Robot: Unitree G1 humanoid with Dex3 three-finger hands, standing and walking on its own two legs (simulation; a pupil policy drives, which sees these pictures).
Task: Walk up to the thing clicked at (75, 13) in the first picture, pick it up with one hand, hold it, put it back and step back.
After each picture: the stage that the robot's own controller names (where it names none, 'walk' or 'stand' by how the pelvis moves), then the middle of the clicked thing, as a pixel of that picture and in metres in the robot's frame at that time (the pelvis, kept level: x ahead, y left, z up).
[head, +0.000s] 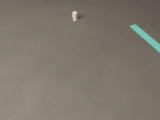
stand; (74, 16) +1.95 +0.16 -0.72
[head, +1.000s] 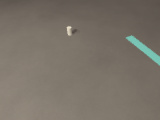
walk; (69, 30) +1.80 +0.37 -0.71
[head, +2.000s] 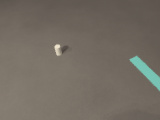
walk; (58, 50) +1.21 +0.41 -0.72
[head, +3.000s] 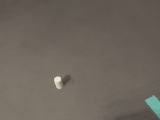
walk; (58, 82) +0.80 +0.34 -0.72
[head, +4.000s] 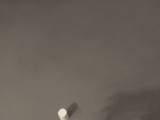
walk; (63, 115) +0.48 +0.24 -0.71
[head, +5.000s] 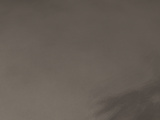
stand; out of the picture +0.35 +0.23 -0.71
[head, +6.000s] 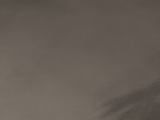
stand; out of the picture +0.35 +0.22 -0.72
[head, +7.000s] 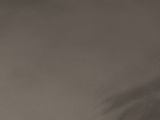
stand; out of the picture +0.33 +0.23 -0.72
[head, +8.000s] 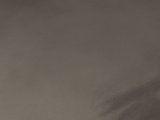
stand; out of the picture +0.33 +0.24 -0.73
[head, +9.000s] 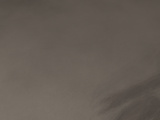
stand; out of the picture +0.31 +0.24 -0.73
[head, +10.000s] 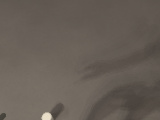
go down; (47, 118) +0.34 +0.24 -0.68
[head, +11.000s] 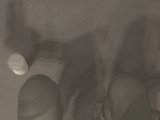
go down; (18, 64) +0.39 +0.27 -0.29
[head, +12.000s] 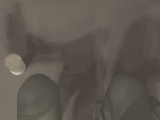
close in; (15, 64) +0.39 +0.28 -0.28
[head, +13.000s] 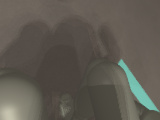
close in; out of the picture +0.37 +0.30 -0.22
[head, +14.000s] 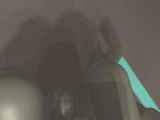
lift; out of the picture +0.37 +0.30 -0.22
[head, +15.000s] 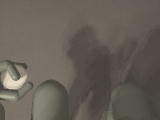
lift; (18, 82) +0.30 +0.25 -0.06
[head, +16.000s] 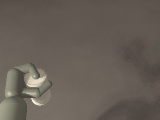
hold; (38, 87) +0.32 +0.17 +0.04
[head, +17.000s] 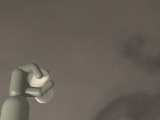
hold; (41, 86) +0.33 +0.17 +0.00
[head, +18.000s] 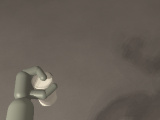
crouch; (45, 89) +0.33 +0.16 -0.01
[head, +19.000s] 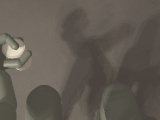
crouch; (18, 55) +0.42 +0.22 -0.10
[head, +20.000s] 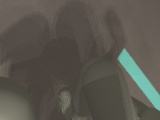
lower; out of the picture +0.40 +0.31 -0.22
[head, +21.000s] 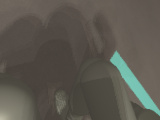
lower; out of the picture +0.40 +0.31 -0.23
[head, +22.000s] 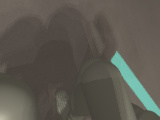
lower; out of the picture +0.40 +0.31 -0.22
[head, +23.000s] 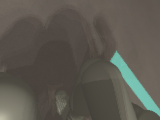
lower; out of the picture +0.40 +0.31 -0.22
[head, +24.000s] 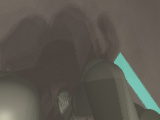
loosen; out of the picture +0.39 +0.30 -0.22
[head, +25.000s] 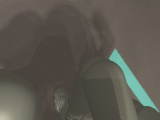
withdraw; out of the picture +0.38 +0.30 -0.22
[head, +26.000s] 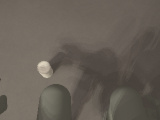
walk; (45, 69) +0.43 +0.23 -0.40
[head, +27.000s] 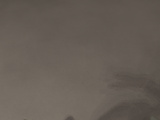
stand; out of the picture +0.36 +0.19 -0.66
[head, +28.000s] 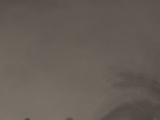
stand; out of the picture +0.36 +0.21 -0.67
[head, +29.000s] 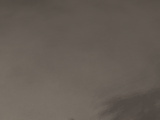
stand; out of the picture +0.38 +0.20 -0.70
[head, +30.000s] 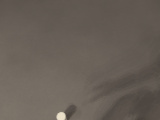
walk; (61, 118) +0.39 +0.18 -0.70
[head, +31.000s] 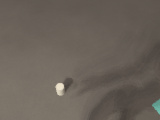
walk; (60, 89) +0.56 +0.17 -0.71
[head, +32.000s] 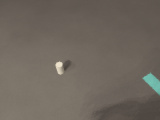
walk; (60, 68) +0.86 +0.31 -0.69
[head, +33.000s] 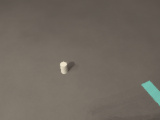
stand; (63, 67) +0.96 +0.23 -0.71
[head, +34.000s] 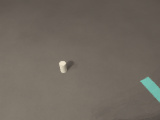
stand; (63, 66) +0.98 +0.25 -0.73
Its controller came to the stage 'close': yes
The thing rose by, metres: 0.70
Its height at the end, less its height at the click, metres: +0.00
